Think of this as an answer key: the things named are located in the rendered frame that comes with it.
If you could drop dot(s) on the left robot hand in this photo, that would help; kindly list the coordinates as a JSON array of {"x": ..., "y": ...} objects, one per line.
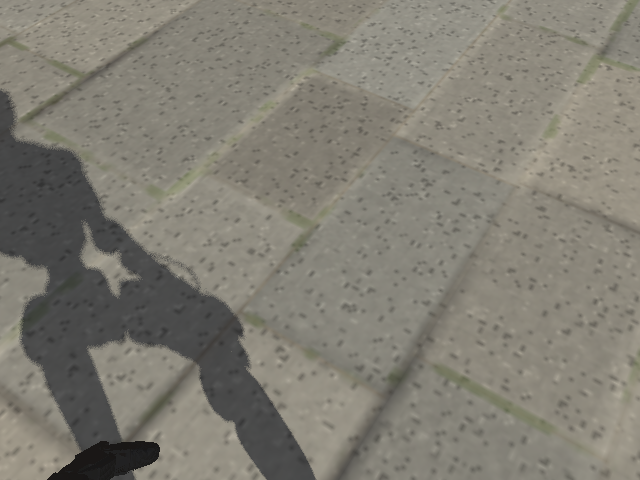
[{"x": 103, "y": 461}]

